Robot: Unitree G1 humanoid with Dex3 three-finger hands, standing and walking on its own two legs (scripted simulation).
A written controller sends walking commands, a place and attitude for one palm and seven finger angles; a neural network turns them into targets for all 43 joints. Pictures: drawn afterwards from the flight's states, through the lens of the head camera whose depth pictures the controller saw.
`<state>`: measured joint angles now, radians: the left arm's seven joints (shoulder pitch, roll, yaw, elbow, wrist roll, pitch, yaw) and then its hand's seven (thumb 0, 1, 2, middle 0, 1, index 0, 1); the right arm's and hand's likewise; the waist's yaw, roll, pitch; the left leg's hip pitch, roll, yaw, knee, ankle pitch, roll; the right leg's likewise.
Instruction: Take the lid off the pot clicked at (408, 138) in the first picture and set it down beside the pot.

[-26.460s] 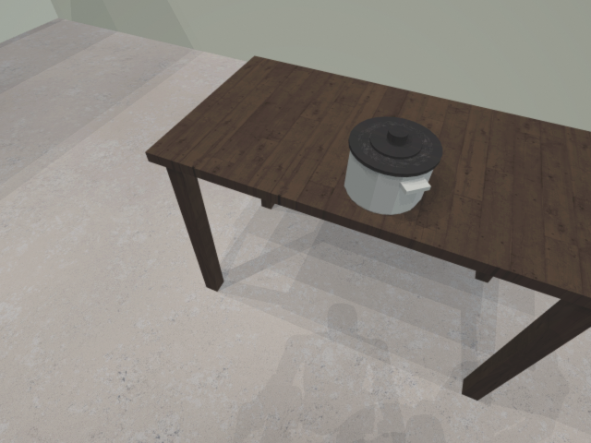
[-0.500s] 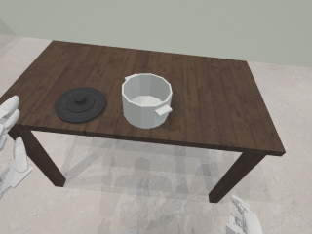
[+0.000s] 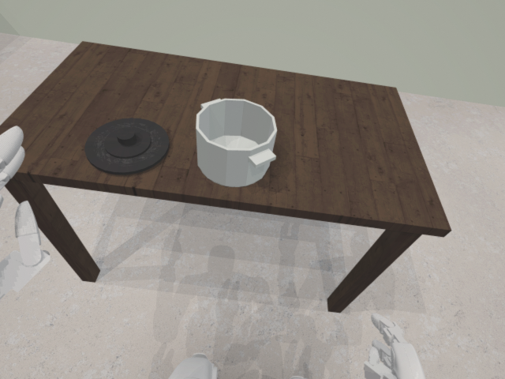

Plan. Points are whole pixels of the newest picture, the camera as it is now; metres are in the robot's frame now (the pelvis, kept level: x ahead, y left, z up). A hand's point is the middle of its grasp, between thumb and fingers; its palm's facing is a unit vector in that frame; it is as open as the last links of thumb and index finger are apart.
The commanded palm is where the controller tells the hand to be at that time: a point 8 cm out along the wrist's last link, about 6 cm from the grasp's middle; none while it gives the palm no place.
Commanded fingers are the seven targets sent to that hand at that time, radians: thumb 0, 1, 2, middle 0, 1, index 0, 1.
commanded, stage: step back with the hand held close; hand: left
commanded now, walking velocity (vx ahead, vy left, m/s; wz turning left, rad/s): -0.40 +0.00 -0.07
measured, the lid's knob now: (126, 136) +0.60 +0.32 -0.03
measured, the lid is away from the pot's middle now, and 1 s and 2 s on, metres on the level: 0.25 0.25 0.25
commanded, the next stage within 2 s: stop stepping back and stand still in 0.54 s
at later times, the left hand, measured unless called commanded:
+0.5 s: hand (15, 293) +0.16 +0.24 +0.18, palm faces +0.25 -0.88 -0.41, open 7.4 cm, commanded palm +0.09 +0.29 +0.20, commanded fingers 0.00 0.90 0.90 -0.20 -0.30 -0.20 -0.30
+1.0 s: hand out of the picture +0.05 +0.25 +0.19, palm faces +0.30 -0.87 -0.40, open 7.4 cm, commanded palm -0.01 +0.29 +0.20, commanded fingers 0.00 0.90 0.90 -0.20 -0.30 -0.20 -0.30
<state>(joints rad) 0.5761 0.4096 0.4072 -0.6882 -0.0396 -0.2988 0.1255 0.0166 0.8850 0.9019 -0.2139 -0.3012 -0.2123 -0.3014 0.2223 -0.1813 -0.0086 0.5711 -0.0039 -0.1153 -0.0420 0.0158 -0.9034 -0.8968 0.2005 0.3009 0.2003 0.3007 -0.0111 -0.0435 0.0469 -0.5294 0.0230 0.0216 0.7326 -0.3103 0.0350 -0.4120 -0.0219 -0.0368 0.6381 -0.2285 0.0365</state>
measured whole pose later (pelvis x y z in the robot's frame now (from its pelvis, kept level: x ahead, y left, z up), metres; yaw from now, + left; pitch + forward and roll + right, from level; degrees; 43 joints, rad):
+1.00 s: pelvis -0.17 +0.02 +0.01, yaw -5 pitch -1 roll -1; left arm 0.56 0.43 0.42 -0.59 -0.04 -0.22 0.13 0.02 0.88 0.90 -0.21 -0.30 -0.21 -0.30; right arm 0.29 -0.18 -0.02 0.60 0.02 -0.12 -0.04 0.02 -0.91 -0.90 0.20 0.30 0.20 0.30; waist -0.05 -0.06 -0.01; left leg -0.39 -0.01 0.00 0.66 -0.25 0.04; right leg -0.38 0.03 0.00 0.86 -0.47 0.01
